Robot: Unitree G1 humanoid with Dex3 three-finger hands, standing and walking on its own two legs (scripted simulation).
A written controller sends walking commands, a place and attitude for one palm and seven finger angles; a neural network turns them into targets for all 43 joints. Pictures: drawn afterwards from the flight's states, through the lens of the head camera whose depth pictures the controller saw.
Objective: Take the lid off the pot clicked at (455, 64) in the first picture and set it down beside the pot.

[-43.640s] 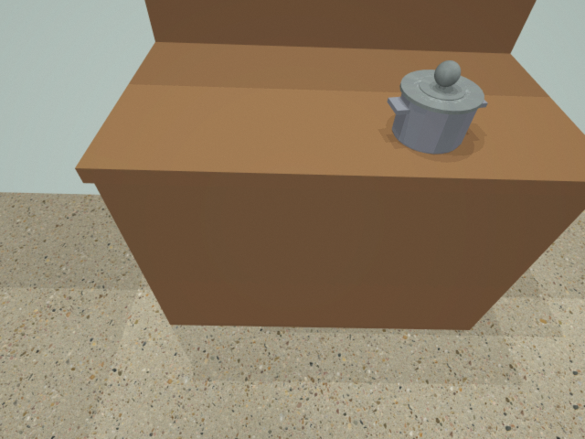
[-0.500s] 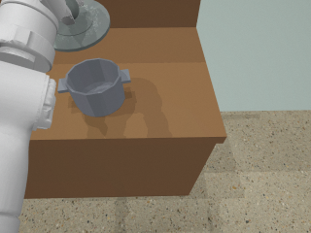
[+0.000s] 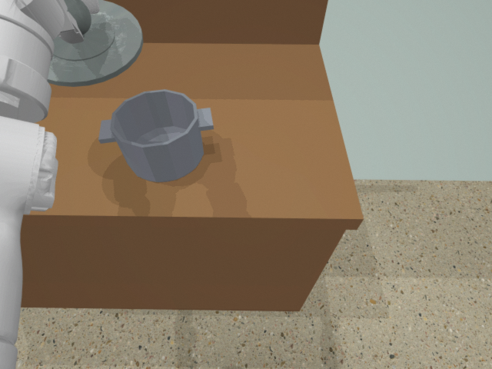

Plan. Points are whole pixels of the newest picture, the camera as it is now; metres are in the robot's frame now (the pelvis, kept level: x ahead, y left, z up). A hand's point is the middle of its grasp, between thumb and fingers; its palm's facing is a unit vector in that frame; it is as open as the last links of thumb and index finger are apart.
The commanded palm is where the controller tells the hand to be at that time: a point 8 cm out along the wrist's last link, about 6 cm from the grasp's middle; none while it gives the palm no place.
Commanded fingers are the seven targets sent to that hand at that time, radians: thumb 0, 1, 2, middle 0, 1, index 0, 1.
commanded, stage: move the lid sideways beside the pot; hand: left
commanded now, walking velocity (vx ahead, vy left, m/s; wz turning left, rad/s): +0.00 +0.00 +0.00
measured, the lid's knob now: (70, 15) +0.53 +0.20 +0.29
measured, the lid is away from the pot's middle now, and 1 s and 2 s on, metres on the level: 0.07 0.19 0.23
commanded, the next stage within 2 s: none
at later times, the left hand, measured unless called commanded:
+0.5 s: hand (7, 12) +0.50 +0.26 +0.31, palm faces -0.19 -0.11 -0.98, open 7.9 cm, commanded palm +0.52 +0.26 +0.38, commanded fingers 0.00 0.69 0.86 -0.82 -1.11 -0.78 -1.09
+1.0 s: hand out of the picture +0.50 +0.31 +0.30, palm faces -0.19 -0.16 -0.97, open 7.9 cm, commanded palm +0.52 +0.32 +0.38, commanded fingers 0.00 0.69 0.86 -0.82 -1.11 -0.78 -1.09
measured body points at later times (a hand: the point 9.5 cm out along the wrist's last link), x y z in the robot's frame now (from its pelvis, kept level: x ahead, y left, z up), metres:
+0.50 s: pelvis +0.00 +0.01 +0.00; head +0.06 +0.00 +0.45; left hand +0.50 +0.26 +0.36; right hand +0.03 -0.27 -0.13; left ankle +0.02 +0.10 -0.74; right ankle -0.05 -0.13 -0.74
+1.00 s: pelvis +0.01 +0.01 +0.00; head +0.08 +0.01 +0.44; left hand +0.50 +0.31 +0.36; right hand +0.02 -0.27 -0.13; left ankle +0.02 +0.10 -0.74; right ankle -0.05 -0.13 -0.74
